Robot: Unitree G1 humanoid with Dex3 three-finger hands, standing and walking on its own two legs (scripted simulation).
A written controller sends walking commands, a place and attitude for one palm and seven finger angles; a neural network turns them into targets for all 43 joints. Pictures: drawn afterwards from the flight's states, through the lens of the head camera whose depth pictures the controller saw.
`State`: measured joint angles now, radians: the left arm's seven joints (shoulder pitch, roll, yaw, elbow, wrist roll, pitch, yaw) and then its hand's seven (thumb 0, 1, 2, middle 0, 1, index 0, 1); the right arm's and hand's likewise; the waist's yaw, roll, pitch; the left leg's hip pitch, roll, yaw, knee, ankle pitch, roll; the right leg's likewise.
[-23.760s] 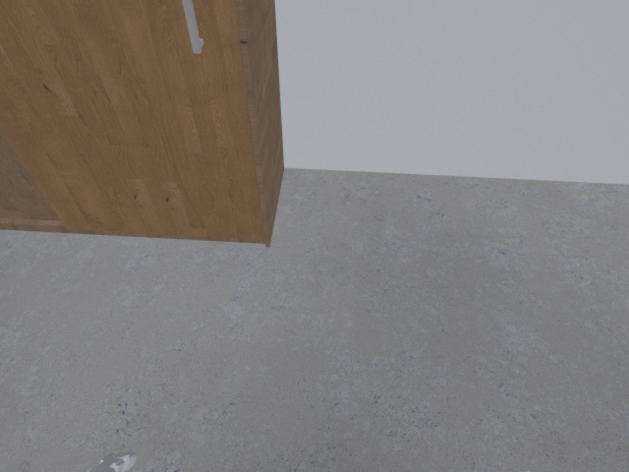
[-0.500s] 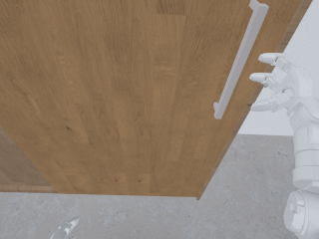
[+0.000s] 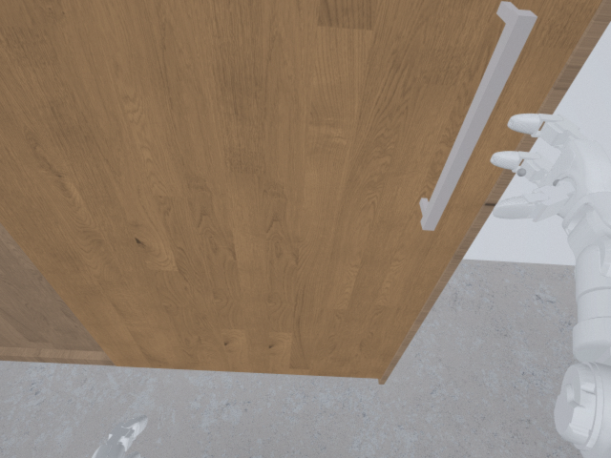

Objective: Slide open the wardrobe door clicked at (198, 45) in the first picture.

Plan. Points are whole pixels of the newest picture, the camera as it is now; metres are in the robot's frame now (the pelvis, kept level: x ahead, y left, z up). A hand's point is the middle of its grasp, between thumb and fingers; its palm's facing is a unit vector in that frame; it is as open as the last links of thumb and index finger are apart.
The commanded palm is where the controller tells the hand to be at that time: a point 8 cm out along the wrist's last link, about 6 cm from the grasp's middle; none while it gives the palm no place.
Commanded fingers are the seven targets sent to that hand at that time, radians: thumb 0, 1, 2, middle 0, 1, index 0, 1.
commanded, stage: move the hooked fingers beside the handle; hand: right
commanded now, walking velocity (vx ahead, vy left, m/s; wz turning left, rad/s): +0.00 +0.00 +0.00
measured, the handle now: (460, 136) +0.48 -0.14 +0.21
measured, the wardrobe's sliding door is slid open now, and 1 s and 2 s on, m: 0.00 0.00 0.00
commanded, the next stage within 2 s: feel for the door with the fingertips in 1.88 s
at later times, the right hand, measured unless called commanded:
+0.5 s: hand (536, 172) +0.41 -0.22 +0.22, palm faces -0.03 +1.00 -0.02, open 14.0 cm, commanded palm +0.39 -0.26 +0.21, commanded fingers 0.00 0.50 -0.30 0.30 1.20 0.30 1.20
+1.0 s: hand (536, 180) +0.42 -0.23 +0.20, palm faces +0.00 +1.00 -0.04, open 14.0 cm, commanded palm +0.39 -0.27 +0.21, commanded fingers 0.00 0.50 -0.30 0.30 1.20 0.30 1.20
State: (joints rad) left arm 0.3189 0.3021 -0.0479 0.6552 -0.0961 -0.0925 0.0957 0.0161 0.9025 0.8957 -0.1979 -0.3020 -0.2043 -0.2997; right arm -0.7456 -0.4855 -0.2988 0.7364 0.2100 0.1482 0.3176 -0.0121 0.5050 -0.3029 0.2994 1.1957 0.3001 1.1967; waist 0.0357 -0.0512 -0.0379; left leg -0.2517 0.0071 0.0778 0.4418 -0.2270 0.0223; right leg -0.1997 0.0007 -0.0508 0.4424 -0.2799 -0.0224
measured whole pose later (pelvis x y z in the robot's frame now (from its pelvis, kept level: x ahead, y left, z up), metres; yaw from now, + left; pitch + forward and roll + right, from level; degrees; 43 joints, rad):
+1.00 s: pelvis +0.00 -0.01 +0.00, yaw +1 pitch +2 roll +0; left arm 0.32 0.29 -0.06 0.64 -0.09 -0.09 0.09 0.02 0.90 0.90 -0.20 -0.30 -0.20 -0.30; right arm -0.69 -0.49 -0.32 0.67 0.21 0.16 0.31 -0.01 0.50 -0.30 0.30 1.20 0.30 1.20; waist 0.03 -0.04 -0.04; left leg -0.24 0.01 0.07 0.43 -0.22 0.01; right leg -0.19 0.01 -0.06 0.44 -0.28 -0.03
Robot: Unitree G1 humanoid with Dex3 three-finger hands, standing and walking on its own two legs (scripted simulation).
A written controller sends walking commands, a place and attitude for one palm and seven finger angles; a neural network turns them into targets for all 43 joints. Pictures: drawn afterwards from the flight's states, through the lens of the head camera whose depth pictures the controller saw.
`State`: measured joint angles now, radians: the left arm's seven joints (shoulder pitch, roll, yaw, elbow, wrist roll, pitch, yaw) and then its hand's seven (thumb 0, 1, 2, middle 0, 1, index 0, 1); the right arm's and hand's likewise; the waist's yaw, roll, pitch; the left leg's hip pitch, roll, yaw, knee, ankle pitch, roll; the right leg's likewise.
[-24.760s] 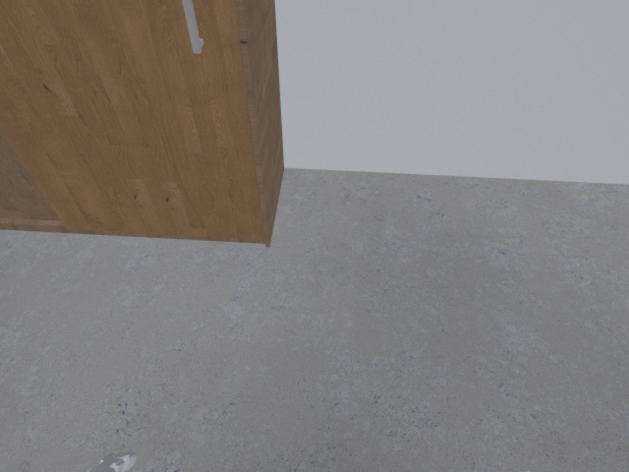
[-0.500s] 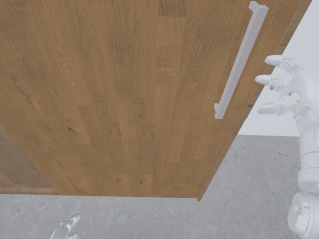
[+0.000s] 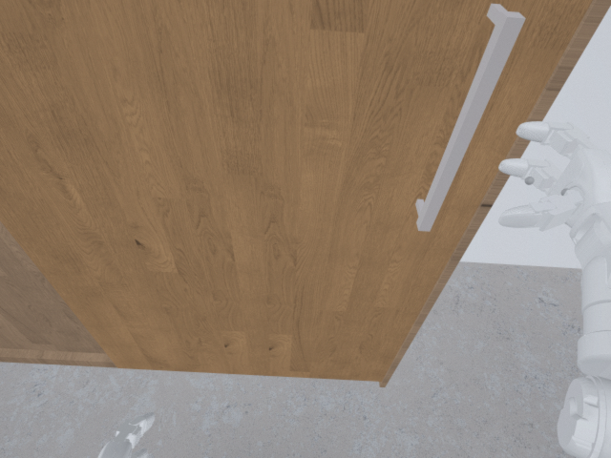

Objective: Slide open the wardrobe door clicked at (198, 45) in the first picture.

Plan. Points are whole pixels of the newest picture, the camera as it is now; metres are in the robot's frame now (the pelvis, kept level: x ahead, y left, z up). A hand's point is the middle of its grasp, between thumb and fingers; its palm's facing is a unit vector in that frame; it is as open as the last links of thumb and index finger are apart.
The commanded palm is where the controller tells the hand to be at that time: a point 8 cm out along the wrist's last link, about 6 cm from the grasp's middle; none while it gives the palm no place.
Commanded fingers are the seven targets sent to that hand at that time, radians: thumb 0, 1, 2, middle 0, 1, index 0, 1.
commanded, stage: move the hooked fingers beside the handle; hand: right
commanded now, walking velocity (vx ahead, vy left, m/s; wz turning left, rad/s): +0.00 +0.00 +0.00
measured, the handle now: (453, 137) +0.48 -0.14 +0.21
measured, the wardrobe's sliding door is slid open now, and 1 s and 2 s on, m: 0.00 0.00 0.00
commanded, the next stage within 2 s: feel for the door with the fingertips in 0.88 s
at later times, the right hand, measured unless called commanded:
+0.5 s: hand (525, 170) +0.42 -0.21 +0.21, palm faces +0.01 +1.00 -0.02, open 14.0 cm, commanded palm +0.40 -0.26 +0.21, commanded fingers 0.00 0.50 -0.30 0.30 1.20 0.30 1.20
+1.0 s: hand (528, 163) +0.43 -0.22 +0.22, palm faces +0.00 +1.00 -0.02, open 14.0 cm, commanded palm +0.40 -0.26 +0.21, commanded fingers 0.00 0.50 -0.30 0.30 1.20 0.30 1.20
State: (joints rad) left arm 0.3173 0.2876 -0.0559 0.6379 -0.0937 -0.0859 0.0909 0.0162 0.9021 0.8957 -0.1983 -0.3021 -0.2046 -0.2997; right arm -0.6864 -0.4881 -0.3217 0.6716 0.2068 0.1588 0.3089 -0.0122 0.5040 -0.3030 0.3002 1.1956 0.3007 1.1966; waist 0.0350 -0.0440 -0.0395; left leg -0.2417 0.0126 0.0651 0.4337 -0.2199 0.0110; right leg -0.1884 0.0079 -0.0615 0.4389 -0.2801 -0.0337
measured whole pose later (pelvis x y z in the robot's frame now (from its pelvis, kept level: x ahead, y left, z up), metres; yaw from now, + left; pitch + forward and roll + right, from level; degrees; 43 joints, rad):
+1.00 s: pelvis +0.01 +0.00 +0.00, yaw +0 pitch +2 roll +0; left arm 0.31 0.29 -0.05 0.64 -0.09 -0.08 0.09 0.02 0.90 0.90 -0.20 -0.30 -0.20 -0.30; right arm -0.72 -0.49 -0.34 0.67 0.21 0.15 0.32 -0.01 0.50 -0.30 0.30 1.20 0.30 1.20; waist 0.04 -0.04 -0.05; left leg -0.23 0.00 0.07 0.42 -0.23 0.02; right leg -0.18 0.00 -0.06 0.43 -0.29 -0.03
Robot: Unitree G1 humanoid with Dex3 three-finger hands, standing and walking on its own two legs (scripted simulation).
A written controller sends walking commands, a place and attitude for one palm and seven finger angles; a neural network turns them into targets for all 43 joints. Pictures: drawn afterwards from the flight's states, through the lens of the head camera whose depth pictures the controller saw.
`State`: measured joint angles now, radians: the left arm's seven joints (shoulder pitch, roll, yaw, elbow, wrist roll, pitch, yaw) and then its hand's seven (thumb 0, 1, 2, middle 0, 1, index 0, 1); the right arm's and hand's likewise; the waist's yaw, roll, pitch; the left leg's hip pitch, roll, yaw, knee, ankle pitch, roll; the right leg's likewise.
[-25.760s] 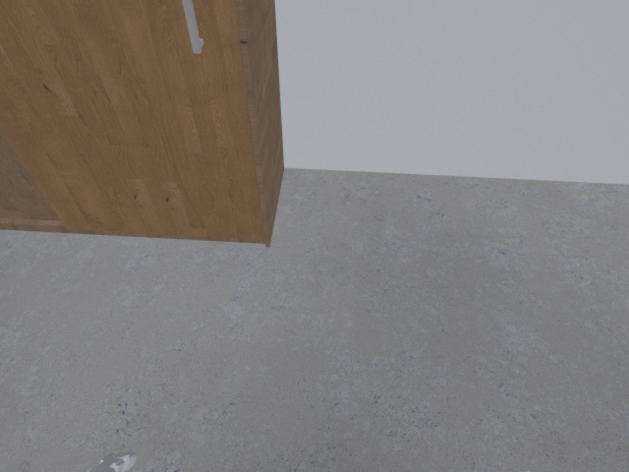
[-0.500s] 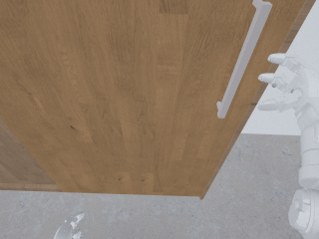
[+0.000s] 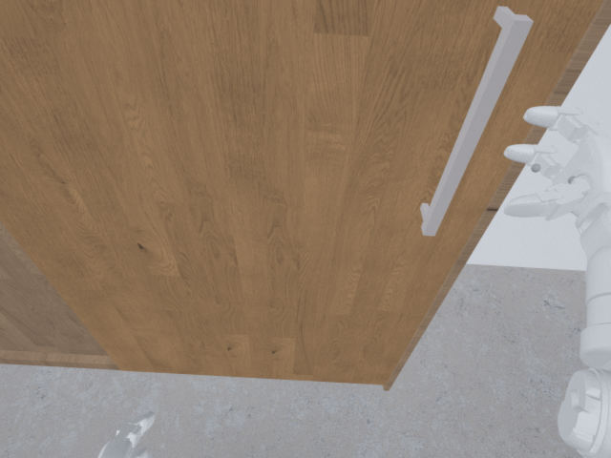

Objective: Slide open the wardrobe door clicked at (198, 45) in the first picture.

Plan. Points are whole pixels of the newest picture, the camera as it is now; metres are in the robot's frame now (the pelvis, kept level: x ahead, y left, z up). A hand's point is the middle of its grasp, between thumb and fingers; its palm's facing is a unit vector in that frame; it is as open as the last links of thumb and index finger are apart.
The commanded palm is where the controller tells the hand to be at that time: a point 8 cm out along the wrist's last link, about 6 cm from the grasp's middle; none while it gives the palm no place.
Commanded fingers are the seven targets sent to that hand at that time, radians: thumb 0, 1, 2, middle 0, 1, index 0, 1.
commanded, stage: feel for the door with the fingertips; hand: right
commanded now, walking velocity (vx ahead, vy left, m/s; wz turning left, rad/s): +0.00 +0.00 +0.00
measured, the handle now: (459, 141) +0.47 -0.14 +0.21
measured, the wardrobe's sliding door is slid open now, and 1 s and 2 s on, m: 0.00 0.00 0.00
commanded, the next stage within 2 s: slide the fingers in behind the handle in 0.94 s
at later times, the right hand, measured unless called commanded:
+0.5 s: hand (488, 168) +0.42 -0.17 +0.21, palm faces -0.01 +1.00 -0.01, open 14.0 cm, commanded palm +0.39 -0.22 +0.21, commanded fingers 0.00 0.50 -0.30 0.30 1.20 0.30 1.20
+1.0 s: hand (494, 161) +0.43 -0.18 +0.22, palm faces +0.01 +1.00 -0.01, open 13.9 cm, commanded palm +0.42 -0.22 +0.21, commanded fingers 0.00 0.50 -0.30 0.30 1.20 0.30 1.20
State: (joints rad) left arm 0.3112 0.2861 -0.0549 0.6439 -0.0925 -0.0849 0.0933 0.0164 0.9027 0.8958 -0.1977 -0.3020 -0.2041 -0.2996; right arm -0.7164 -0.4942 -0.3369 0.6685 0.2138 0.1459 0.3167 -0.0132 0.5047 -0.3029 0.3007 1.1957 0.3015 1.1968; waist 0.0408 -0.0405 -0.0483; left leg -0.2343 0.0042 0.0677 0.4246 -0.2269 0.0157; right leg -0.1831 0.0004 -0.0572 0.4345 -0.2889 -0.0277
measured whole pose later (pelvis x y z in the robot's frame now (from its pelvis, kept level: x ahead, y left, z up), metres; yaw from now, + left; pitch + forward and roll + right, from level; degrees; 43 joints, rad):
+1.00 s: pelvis -0.02 +0.01 +0.00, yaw -1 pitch +2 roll +0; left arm 0.32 0.28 -0.05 0.70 -0.09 -0.10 0.10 0.02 0.90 0.90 -0.20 -0.30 -0.20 -0.30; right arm -0.86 -0.43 -0.26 0.84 0.18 0.10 0.22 -0.01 0.50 -0.30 0.33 1.23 0.32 1.22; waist 0.05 -0.03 -0.03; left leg -0.26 0.00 0.08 0.44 -0.21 0.03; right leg -0.21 0.00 -0.05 0.44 -0.27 -0.02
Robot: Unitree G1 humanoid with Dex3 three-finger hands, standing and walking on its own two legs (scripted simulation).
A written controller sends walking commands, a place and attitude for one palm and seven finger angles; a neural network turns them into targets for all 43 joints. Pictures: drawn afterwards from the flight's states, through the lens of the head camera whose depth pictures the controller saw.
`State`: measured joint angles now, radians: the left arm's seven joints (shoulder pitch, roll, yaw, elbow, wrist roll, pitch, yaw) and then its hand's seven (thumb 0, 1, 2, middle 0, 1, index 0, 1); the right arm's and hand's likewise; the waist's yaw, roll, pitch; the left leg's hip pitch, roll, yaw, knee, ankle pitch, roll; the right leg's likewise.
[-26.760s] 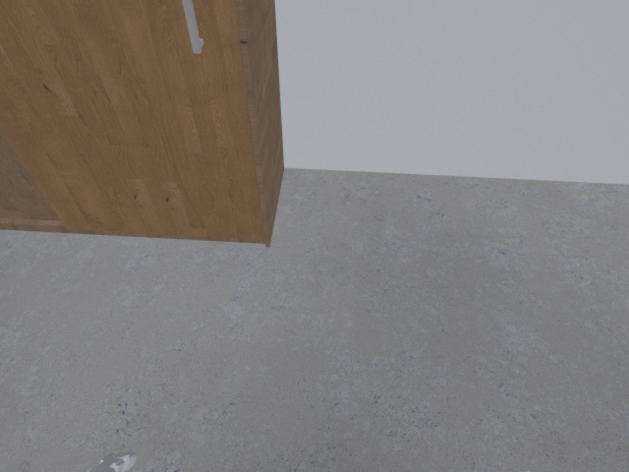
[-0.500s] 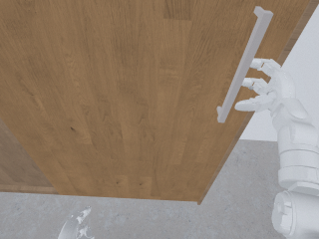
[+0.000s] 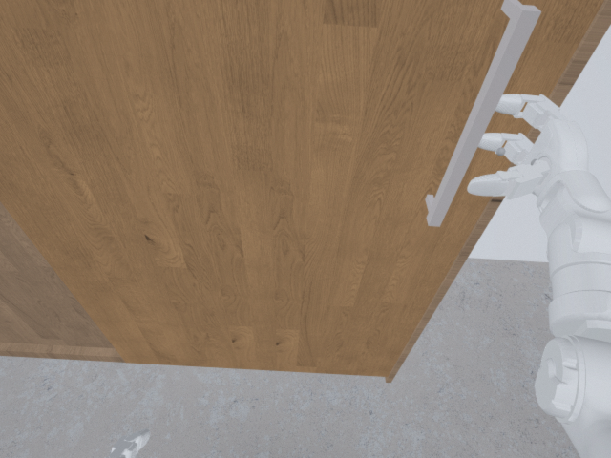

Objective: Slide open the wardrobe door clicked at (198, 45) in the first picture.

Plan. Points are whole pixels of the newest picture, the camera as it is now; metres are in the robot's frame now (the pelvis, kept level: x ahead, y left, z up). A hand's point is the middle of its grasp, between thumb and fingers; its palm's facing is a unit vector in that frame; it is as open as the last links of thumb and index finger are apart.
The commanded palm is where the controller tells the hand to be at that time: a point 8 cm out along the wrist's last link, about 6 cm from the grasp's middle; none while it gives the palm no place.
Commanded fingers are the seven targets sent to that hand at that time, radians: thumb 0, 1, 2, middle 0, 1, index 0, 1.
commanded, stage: slide the fingers in behind the handle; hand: right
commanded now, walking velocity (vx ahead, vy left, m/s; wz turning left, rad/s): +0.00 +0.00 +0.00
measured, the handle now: (465, 132) +0.49 -0.15 +0.21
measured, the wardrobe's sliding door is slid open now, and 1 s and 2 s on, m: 0.00 0.00 0.00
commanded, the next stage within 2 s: grip the handle and tug to test in 1.86 s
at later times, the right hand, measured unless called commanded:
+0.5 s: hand (495, 155) +0.44 -0.17 +0.21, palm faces -0.04 +1.00 -0.01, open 14.0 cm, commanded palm +0.42 -0.22 +0.21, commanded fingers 0.00 0.50 -0.30 0.30 1.20 0.30 1.20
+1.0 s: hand (485, 161) +0.43 -0.16 +0.21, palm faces -0.04 +1.00 +0.00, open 14.0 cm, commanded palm +0.41 -0.20 +0.21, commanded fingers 0.00 0.50 -0.30 0.30 1.20 0.30 1.20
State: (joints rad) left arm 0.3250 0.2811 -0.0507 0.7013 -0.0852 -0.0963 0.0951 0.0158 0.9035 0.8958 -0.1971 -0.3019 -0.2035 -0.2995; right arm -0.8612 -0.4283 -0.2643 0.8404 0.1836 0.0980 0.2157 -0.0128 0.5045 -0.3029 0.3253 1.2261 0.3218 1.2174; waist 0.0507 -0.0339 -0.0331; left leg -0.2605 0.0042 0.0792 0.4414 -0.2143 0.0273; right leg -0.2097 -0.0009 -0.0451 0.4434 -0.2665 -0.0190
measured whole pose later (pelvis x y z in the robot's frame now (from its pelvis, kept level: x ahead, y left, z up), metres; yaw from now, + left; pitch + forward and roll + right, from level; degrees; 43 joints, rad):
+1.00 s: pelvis +0.01 -0.01 +0.00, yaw +0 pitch +1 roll +0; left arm 0.24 0.25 -0.06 0.64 -0.09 -0.05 0.07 0.02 0.90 0.90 -0.20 -0.30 -0.20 -0.30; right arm -0.70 -0.31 -0.21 0.52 0.20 0.24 0.15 -0.01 0.51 -0.30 0.30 1.20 0.30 1.20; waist 0.01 -0.04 -0.05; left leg -0.21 0.01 0.07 0.43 -0.23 0.02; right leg -0.16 0.01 -0.05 0.43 -0.28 -0.03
